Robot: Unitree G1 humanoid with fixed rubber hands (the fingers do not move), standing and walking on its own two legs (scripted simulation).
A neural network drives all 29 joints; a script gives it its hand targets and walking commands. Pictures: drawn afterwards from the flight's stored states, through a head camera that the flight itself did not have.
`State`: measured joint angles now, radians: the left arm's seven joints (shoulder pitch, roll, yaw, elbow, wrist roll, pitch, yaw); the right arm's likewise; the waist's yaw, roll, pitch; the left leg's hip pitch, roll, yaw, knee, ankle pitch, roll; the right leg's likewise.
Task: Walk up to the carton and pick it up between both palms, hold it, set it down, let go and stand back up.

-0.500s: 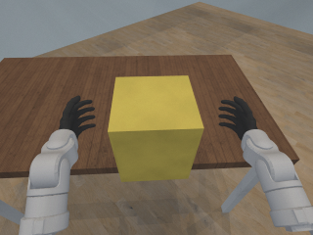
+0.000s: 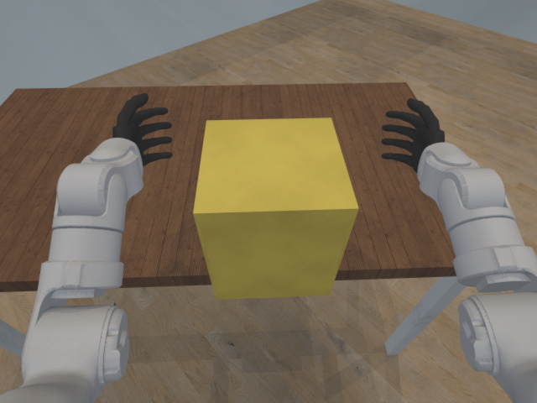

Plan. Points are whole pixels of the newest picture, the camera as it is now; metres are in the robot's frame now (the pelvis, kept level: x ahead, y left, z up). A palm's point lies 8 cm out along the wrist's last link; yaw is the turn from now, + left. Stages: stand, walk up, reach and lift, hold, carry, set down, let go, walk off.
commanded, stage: reach and lift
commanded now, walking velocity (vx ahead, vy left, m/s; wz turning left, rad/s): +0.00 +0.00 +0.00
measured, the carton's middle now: (271, 212) +0.42 +0.01 +0.03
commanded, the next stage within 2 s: none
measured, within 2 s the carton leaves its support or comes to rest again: neither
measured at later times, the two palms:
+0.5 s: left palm (134, 163) +0.42 +0.21 +0.16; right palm (409, 164) +0.42 -0.20 +0.14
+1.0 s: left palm (158, 192) +0.43 +0.19 +0.08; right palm (388, 191) +0.43 -0.19 +0.07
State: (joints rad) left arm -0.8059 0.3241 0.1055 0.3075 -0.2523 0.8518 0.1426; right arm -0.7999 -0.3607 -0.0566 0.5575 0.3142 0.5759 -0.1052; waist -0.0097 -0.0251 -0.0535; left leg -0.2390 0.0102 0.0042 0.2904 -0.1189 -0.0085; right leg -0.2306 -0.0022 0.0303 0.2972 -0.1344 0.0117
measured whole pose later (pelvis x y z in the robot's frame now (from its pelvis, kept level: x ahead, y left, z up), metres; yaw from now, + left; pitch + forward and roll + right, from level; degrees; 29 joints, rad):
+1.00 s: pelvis +0.01 +0.00 +0.00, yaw +2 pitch +12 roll -1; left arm -0.74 0.20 0.09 0.80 -0.16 0.23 0.10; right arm -0.75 -0.24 -0.08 0.90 0.16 0.14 -0.07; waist -0.01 0.01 -0.13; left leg -0.37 0.01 -0.03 0.25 -0.09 -0.01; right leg -0.33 0.00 0.00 0.21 -0.09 0.01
